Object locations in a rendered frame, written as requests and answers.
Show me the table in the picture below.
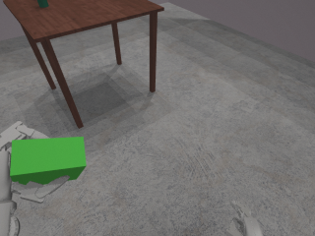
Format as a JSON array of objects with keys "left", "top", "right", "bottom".
[{"left": 3, "top": 0, "right": 164, "bottom": 129}]

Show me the robot right hand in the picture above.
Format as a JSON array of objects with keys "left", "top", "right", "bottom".
[{"left": 226, "top": 200, "right": 264, "bottom": 236}]

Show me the robot left hand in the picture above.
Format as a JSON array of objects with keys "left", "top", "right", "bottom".
[{"left": 0, "top": 121, "right": 70, "bottom": 204}]

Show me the robot left forearm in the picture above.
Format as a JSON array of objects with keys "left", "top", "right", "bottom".
[{"left": 0, "top": 200, "right": 21, "bottom": 236}]

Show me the sponge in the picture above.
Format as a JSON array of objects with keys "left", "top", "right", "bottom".
[{"left": 10, "top": 137, "right": 87, "bottom": 185}]

